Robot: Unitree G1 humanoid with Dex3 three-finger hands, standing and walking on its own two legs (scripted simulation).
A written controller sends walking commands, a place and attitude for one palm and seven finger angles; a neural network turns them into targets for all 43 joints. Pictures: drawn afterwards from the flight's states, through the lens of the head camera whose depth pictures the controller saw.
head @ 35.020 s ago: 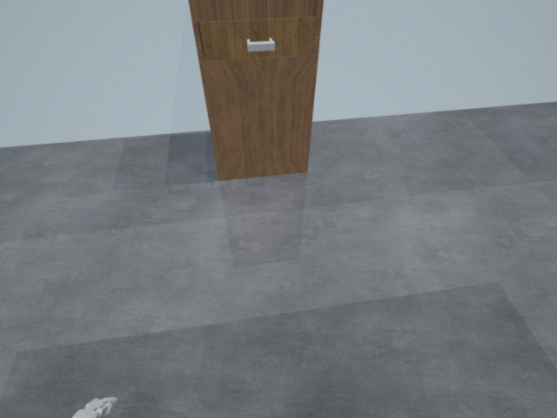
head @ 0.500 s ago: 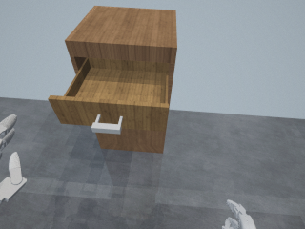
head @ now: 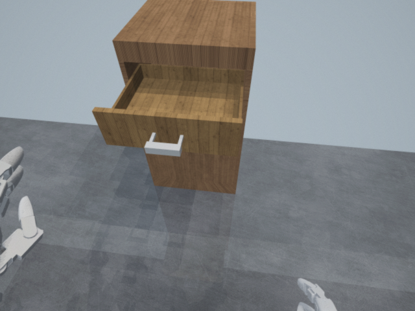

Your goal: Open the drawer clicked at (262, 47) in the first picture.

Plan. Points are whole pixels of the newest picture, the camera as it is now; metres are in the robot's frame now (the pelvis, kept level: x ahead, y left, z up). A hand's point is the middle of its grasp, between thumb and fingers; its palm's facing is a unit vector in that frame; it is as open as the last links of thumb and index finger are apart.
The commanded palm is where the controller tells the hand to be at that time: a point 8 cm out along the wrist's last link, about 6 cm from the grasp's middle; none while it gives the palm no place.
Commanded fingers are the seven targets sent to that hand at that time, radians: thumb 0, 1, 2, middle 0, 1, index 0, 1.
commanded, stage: stop stepping back and stand still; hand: left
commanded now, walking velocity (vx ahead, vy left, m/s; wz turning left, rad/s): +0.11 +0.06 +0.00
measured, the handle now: (165, 143) +0.57 +0.16 -0.05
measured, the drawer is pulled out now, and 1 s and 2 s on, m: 0.28 0.28 0.28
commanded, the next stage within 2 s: let the arm hang, fingers relaxed in 0.12 s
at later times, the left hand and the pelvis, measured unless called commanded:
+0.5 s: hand out of the picture +0.12 +0.14 -0.15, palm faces -0.02 -0.99 -0.17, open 7.4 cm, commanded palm none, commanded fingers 0.00 0.90 0.90 -0.20 -0.30 -0.20 -0.30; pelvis +0.01 -0.02 -0.01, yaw +3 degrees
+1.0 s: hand out of the picture +0.00 +0.17 -0.16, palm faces +0.09 -0.98 -0.20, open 7.4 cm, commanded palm none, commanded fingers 0.00 0.90 0.90 -0.20 -0.30 -0.20 -0.30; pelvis +0.01 +0.00 +0.01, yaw +2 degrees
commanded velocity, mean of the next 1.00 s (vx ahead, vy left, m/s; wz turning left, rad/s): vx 0.01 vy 0.00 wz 0.00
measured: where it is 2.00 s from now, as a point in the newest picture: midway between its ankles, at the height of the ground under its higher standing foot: outside the picture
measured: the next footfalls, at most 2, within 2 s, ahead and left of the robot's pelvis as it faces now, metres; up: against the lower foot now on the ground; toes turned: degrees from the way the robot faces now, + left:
left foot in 0.16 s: +0.06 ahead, +0.12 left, +0.00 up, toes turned +3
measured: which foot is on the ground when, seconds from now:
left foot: up 0.00-0.14, down 0.16-1.00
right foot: down 0.00-1.00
